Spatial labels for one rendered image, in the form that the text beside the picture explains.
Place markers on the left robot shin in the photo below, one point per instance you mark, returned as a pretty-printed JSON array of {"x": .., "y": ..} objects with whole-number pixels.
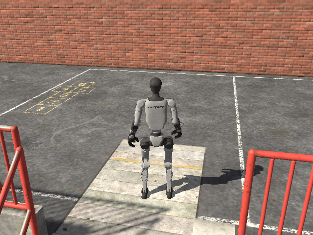
[{"x": 144, "y": 177}]

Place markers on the robot right upper arm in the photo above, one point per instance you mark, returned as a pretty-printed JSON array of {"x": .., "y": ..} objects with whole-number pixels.
[{"x": 173, "y": 111}]

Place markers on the robot shin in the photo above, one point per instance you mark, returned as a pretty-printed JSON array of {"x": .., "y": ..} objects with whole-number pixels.
[
  {"x": 144, "y": 177},
  {"x": 169, "y": 175}
]

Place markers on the robot right forearm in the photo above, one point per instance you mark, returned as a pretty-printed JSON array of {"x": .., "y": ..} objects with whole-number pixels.
[{"x": 177, "y": 126}]

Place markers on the right robot shin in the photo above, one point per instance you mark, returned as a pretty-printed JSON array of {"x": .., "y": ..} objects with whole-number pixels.
[{"x": 169, "y": 175}]

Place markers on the right robot hand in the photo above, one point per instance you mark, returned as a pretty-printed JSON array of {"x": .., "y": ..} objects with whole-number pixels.
[{"x": 179, "y": 134}]

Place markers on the robot left forearm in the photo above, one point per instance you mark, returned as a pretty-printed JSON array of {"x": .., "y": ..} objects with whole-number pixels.
[{"x": 133, "y": 131}]

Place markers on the left robot hand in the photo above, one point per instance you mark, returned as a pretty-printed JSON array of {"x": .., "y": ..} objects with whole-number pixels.
[{"x": 132, "y": 140}]

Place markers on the robot left upper arm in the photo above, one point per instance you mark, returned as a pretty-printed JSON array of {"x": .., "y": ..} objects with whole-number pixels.
[{"x": 138, "y": 112}]

